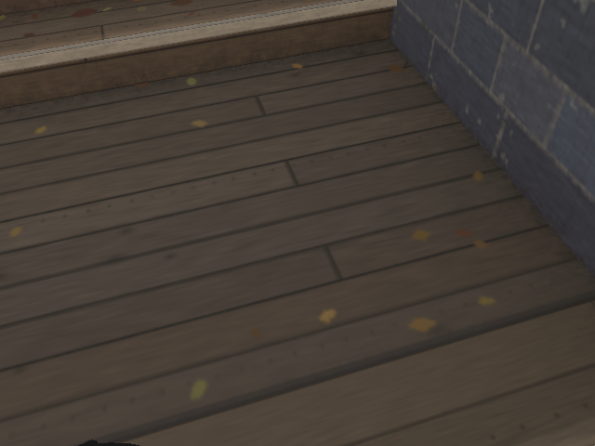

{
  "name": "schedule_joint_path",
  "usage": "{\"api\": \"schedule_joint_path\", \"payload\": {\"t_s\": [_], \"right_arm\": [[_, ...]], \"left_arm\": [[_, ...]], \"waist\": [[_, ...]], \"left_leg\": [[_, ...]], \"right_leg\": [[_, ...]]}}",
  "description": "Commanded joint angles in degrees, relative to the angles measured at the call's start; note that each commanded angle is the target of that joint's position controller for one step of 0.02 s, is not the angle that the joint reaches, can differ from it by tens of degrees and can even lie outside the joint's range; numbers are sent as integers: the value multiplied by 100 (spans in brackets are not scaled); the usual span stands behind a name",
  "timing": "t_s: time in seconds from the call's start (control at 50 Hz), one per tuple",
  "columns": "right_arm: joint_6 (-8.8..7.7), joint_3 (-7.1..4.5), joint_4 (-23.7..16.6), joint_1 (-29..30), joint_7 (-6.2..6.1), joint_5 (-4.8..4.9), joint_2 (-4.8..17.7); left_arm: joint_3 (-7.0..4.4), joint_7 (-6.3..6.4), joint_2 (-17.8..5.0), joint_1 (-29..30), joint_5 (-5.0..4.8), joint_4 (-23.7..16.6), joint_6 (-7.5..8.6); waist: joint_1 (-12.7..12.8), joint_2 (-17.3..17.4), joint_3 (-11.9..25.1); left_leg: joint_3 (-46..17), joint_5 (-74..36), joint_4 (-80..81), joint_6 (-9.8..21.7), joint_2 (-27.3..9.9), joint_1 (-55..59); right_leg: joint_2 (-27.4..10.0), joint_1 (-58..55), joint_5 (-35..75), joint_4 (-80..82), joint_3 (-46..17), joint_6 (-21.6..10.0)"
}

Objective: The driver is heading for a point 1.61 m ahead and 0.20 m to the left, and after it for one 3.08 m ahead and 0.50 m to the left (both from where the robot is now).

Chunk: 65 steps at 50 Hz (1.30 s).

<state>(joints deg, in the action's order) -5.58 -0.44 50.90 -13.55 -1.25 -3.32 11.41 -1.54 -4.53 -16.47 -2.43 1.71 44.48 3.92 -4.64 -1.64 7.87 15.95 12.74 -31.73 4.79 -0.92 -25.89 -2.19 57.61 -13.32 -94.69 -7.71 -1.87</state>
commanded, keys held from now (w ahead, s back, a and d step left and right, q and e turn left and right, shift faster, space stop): e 0.12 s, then no key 0.88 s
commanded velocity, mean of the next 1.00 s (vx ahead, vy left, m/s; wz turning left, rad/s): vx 0.00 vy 0.00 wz -0.21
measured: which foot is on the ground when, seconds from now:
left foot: down 0.00-0.26, up 0.28-0.48, down 0.50-1.00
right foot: up 0.00-0.22, down 0.24-1.00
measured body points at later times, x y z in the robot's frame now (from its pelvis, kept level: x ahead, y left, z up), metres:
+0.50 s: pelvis +0.08 -0.03 +0.00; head +0.10 -0.03 +0.45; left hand +0.30 +0.18 -0.10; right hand +0.17 -0.28 -0.12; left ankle +0.05 +0.11 -0.70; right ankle +0.08 -0.16 -0.72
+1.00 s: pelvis +0.08 +0.00 +0.02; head +0.10 +0.01 +0.47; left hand +0.19 +0.22 -0.14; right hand +0.14 -0.25 -0.11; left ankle +0.05 +0.11 -0.72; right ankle +0.08 -0.16 -0.72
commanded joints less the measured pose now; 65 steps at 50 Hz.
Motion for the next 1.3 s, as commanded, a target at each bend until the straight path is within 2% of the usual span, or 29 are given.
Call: {"api": "schedule_joint_path", "payload": {"t_s": [0.02, 0.06, 0.12, 0.16, 0.2, 0.22, 0.24, 0.26, 0.28, 0.3, 0.32, 0.36, 0.4, 0.44, 0.46, 0.48, 0.5, 0.52, 0.54, 0.56, 0.58, 0.62, 0.74, 0.76, 0.78, 0.8, 0.82, 0.88, 1.3], "right_arm": [[-105, -43, -450, 265, 122, -95, 516], [-132, 1, -511, 220, 144, -153, 465], [-319, 6, -832, 1060, 143, 31, 566], [-442, 8, -828, 1200, 179, 136, 553], [-393, -165, -799, 1234, 176, 130, 1015], [-297, -170, -771, 1225, 214, 180, 1003], [-219, -90, -630, 904, 277, 246, 719], [-162, 10, -415, 123, 346, 226, 219], [-182, 98, -640, -893, 219, 307, -150], [-207, 42, -720, -201, 341, 439, 147], [-101, 16, -715, 642, 408, 363, 266], [20, -194, -380, 299, 375, 240, 582], [-26, -197, -510, 260, 356, 119, 441], [21, -170, -487, -205, 444, 165, 216], [41, -161, -442, -296, 532, 214, 130], [24, -152, -371, -378, 670, 374, 81], [-27, -107, -285, -301, 713, 458, 62], [-87, -66, -295, -304, 708, 468, 101], [-142, -67, -518, 357, 724, 521, 644], [-128, -129, -585, 737, 782, 399, 678], [-106, -174, -517, 564, 811, 346, 672], [-97, -97, -535, 651, 850, 410, 381], [-27, -133, -352, 2, 791, 387, 349], [108, -187, -432, -130, 252, 360, 475], [169, -175, -392, -76, 49, 326, 511], [216, -138, -476, 38, -42, 267, 428], [249, -142, -496, 15, -71, 261, 445], [309, -163, -472, -186, -75, 298, 375], [528, -95, 184, -1108, -180, 272, 269]], "left_arm": [[6, 49, -249, -36, 34, -136, -16], [-9, 144, -265, 113, 42, -164, -14], [-7, -57, -179, 50, 294, -121, -98], [11, -164, -20, 257, 151, -151, -137], [19, -168, 31, 94, 45, -284, -51], [-53, -142, -34, -220, -4, -188, 54], [-179, -39, -185, -609, -12, 3, 177], [-345, 126, -541, -709, 163, 41, 265], [-557, 312, -1460, -1198, -50, -99, 285], [-474, 307, -969, -1412, -113, 79, 298], [-491, 245, -838, -1187, -137, 236, 297], [-366, 235, -469, 30, -230, -248, 209], [-180, 317, -176, 1103, -121, -725, 85], [-13, 370, 98, 1603, -139, -1020, 119], [-14, 363, 65, 1397, -233, -905, 122], [-58, 290, -47, 987, -373, -619, 58], [-131, 103, -139, 129, -338, -235, 0], [-98, -135, 42, -479, -294, 109, -81], [-142, -192, 183, -1290, -242, 82, -94], [-146, -150, 12, -1087, -195, 124, -46], [-163, -70, -148, -552, -158, -39, -7], [-153, 41, -94, -4, -197, -122, 34], [-149, 108, 100, -8, -238, 5, 74], [-60, 289, 442, -658, -216, 194, -62], [-72, 394, 419, -701, -237, 306, -115], [-83, 470, 319, -606, -198, 351, -145], [-87, 498, 315, -669, -163, 369, -158], [-113, 536, 202, -869, -163, 544, -153], [-18, 661, 346, -2083, -100, 1147, -325]], "waist": [[131, 445, -147], [46, 325, -154], [417, 123, 17], [423, 559, -90], [445, 439, -263], [572, 332, -291], [615, 222, -90], [398, -315, 177], [103, -1927, 1479], [559, -1304, 1026], [728, -724, 462], [273, -243, 454], [-173, 7, 354], [-542, 128, 347], [-473, 22, 120], [-356, -10, -64], [49, -96, -179], [275, -168, -105], [1138, 772, 164], [1063, 745, 103], [790, 616, 29], [634, 523, -227], [450, 457, -301], [550, 349, -37], [578, 319, -273], [537, 173, -569], [536, 372, -583], [447, 439, -553], [506, 97, -1186]], "left_leg": [[-1725, 684, 1832, 1023, -1694, 922], [-1631, 510, 1899, 1060, -1851, 1353], [-411, 21, 1889, 592, -1410, 799], [-178, -37, 1557, 267, -1229, 386], [-441, -316, 1039, 548, -1524, 864], [-582, -461, 734, 560, -1634, 997], [-602, -424, 133, 291, -1536, 972], [-246, 56, -884, -180, -1147, 622], [-421, 2272, -2156, -947, -559, -582], [-1167, 2677, -2947, -1310, -281, -1504], [-1509, 2455, -4154, -1217, -381, -1846], [-1974, 2110, -5288, -1101, -509, -1275], [-1951, 1294, -5485, -1001, -406, -338], [-1853, 751, -3364, -1091, -570, 448], [-1638, 929, -1843, -1176, -512, 716], [-1198, 431, -156, -1202, -261, 905], [-1146, -805, 488, -1130, -134, 1143], [-1339, -1396, 588, -1002, -275, 1294], [-1696, -2860, 66, -431, -491, 1143], [-1717, -2349, 40, -165, -528, 856], [-1740, -1605, 162, -113, -554, 612], [-1845, -1053, 286, -182, -545, 745], [-1701, -1481, 255, -245, -455, 1177], [-1896, -2472, 714, -258, -792, 1420], [-1846, -2667, 712, -290, -742, 1545], [-1796, -2534, 727, -328, -679, 1573], [-1785, -2640, 699, -289, -709, 1700], [-1697, -2387, 839, -277, -636, 2026], [-1642, -138, 1395, -163, -497, 1446]], "right_leg": [[-131, 668, 222, -209, -150, 7], [-191, 869, 492, -68, -321, -6], [-599, -1019, 200, 1960, 570, 56], [-658, -2441, -512, 3371, 758, 235], [-373, -2873, -113, 4992, 1031, 220], [-159, -3258, 431, 6181, 1173, 142], [48, -4010, 1124, 7001, 1116, -55], [-200, -4763, 2976, 6919, 535, -499], [-1857, -6545, 6079, 6654, -1657, -2355], [-2041, -6408, 4206, 7052, -2527, -2190], [-1640, -5699, 3347, 6850, -1711, -1645], [-1466, -4447, 3565, 6766, -1066, -1451], [-1247, -3154, 3618, 6912, -572, -1510], [-885, -3113, 3537, 6799, 82, -1046], [-705, -3334, 3347, 6638, 267, -891], [-495, -3725, 2657, 6359, 392, -807], [-474, -3895, 2019, 6314, 188, -715], [-521, -4050, 1426, 6205, 55, -462], [-107, -4444, 763, 6058, 634, -32], [45, -4431, 620, 6057, 849, 127], [100, -4497, 501, 5927, 943, 149], [31, -4083, 481, 6046, 888, 149], [12, -3954, 841, 6230, 829, 122], [-300, -4574, 1444, 6483, 677, 211], [-280, -4540, 1502, 6570, 668, 276], [-260, -4341, 1316, 6614, 653, 304], [-295, -4332, 1397, 6716, 644, 316], [-328, -4368, 1626, 6842, 647, 288], [-388, -4370, 596, 7387, 631, 157]]}}
Velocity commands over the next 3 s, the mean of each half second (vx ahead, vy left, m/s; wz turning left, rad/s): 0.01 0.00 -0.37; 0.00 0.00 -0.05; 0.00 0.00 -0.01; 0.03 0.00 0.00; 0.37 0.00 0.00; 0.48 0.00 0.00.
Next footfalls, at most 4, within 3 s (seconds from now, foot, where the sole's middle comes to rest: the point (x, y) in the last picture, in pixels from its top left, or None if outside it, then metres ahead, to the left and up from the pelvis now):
0.24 right None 0.12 -0.17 -0.76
0.50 left None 0.09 0.10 -0.76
2.52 left None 0.45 0.04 -0.58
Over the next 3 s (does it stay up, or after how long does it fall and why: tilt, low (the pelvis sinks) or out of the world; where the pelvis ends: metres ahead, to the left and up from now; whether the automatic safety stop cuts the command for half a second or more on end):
stays up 0.55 -0.07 0.18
